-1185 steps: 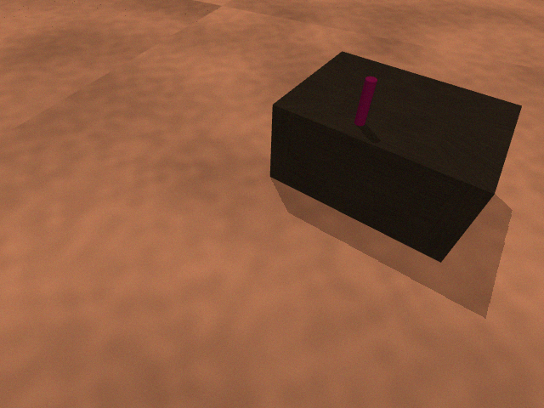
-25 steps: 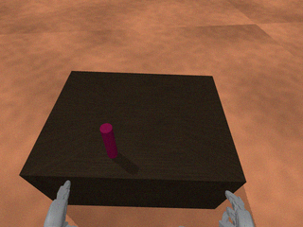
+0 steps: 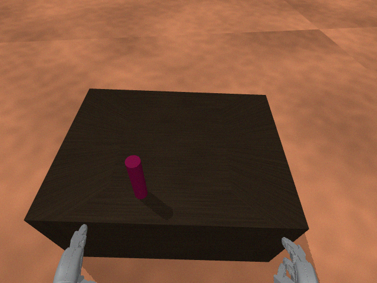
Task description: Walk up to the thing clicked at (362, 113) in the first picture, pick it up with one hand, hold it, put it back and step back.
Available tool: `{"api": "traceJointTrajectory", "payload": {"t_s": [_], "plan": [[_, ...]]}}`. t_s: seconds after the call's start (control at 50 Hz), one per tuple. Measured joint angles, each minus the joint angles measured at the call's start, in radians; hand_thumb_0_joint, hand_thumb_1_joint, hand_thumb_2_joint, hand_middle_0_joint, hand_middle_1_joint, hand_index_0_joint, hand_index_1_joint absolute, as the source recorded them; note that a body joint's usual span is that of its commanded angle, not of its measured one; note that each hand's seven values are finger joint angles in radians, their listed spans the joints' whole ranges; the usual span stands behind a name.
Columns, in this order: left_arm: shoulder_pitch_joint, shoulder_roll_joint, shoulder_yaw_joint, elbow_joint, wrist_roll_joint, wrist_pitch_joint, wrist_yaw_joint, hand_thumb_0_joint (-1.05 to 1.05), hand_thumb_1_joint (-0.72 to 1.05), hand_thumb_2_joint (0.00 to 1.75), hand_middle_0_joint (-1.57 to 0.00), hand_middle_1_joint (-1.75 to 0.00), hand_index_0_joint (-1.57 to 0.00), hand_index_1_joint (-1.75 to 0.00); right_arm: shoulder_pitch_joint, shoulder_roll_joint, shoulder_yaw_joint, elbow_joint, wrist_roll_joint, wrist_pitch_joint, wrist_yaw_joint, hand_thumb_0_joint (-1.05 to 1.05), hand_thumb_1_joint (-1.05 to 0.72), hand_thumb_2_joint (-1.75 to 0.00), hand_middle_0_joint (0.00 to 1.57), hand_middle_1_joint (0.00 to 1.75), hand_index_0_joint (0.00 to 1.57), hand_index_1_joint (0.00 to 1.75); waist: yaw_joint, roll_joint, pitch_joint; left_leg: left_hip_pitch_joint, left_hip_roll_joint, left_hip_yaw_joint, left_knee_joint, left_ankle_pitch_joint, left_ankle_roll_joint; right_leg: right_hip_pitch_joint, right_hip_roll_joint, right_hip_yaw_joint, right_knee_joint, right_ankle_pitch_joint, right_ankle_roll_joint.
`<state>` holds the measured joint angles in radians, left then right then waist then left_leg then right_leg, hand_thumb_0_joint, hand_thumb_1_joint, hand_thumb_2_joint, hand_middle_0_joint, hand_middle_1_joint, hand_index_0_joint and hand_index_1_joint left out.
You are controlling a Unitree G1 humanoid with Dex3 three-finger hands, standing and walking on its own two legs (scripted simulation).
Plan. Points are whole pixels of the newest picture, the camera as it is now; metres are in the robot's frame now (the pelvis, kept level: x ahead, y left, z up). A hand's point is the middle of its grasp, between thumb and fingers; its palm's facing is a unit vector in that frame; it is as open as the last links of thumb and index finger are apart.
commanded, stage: home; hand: left
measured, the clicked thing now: (137, 179) +0.46 +0.17 -0.18
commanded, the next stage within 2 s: stand in 0.68 s
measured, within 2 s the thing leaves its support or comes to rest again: neither
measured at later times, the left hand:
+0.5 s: hand (103, 272) +0.17 +0.17 -0.06, palm faces +0.09 -0.96 -0.28, open 17.7 cm
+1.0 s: hand out of the picture +0.13 +0.22 -0.11, palm faces -0.03 -0.94 -0.34, open 15.5 cm
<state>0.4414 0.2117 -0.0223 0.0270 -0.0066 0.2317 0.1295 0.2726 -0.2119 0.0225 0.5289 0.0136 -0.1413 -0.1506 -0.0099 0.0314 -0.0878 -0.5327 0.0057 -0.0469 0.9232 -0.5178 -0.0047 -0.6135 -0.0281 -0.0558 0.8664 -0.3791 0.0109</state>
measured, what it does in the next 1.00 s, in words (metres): stands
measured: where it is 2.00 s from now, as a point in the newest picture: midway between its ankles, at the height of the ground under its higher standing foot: outside the picture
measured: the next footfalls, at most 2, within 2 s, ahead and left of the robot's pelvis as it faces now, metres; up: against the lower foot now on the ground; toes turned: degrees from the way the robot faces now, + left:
none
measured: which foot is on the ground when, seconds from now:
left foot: down 0.00-1.00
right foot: down 0.00-1.00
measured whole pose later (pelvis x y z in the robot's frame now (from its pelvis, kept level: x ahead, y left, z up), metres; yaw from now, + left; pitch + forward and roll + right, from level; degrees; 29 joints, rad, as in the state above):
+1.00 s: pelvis -0.01 +0.00 +0.01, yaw +0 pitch +2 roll +0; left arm 0.26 0.32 0.00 0.57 0.06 0.02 0.01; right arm 0.21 -0.30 -0.01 0.78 -0.07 -0.03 -0.01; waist 0.02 -0.01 0.00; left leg -0.40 -0.02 -0.03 0.85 -0.48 0.00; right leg -0.50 -0.05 -0.04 0.84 -0.37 0.01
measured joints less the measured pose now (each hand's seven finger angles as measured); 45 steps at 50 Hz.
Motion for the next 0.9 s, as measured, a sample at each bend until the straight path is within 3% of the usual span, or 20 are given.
{"api": "traceJointTrajectory", "payload": {"t_s": [0.8,0.86,0.9], "plan": [[0.013,0.001,-0.001,-0.022,-0.003,0.005,-0.001,-0.01,-0.60,0.01,-0.05,-0.04,-0.05,-0.04,0.003,-0.001,0.002,-0.016,-0.001,-0.004,-0.012,0.01,-0.90,-0.90,0.20,0.30,0.21,0.30,-0.004,0.000,-0.003,-0.019,0.003,-0.001,0.021,-0.002,-0.001,-0.018,0.003,0.000,0.016,0.002,-0.002],[-0.085,0.032,-0.003,0.171,0.062,-0.109,-0.051,-0.01,-0.57,0.04,-0.07,-0.06,-0.07,-0.06,-0.042,-0.023,-0.002,0.080,-0.082,0.029,0.043,0.01,-0.90,-0.90,0.20,0.30,0.21,0.30,0.014,-0.020,0.052,0.037,-0.009,0.008,-0.003,0.010,0.004,0.028,-0.008,0.008,0.015,0.001,-0.009],[-0.147,0.058,0.003,0.314,0.078,-0.156,-0.083,-0.01,-0.53,0.09,-0.10,-0.10,-0.10,-0.10,-0.069,-0.045,-0.001,0.155,-0.099,0.071,0.083,0.01,-0.90,-0.90,0.20,0.30,0.21,0.30,0.025,-0.034,0.072,0.067,-0.017,0.012,-0.022,0.019,0.007,0.052,-0.016,0.013,0.010,0.002,-0.010]]}}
